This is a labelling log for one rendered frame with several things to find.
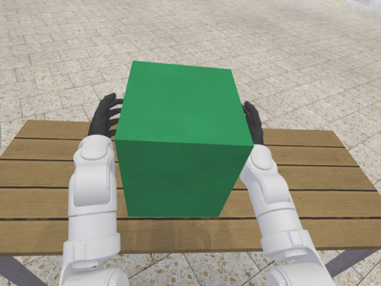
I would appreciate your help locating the table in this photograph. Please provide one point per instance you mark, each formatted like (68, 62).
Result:
(334, 199)

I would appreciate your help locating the carton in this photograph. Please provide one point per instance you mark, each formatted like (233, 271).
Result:
(182, 140)

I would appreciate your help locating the robot left forearm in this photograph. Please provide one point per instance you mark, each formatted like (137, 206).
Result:
(92, 195)

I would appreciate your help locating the left robot upper arm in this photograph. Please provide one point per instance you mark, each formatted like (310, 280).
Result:
(99, 277)

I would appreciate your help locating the left robot hand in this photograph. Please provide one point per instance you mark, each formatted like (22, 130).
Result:
(101, 122)

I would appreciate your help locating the right robot hand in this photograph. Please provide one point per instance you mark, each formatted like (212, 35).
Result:
(254, 123)

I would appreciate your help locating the robot right forearm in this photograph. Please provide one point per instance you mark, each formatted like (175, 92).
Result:
(282, 234)

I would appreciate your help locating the right robot upper arm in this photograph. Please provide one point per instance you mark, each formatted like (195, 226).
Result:
(298, 274)

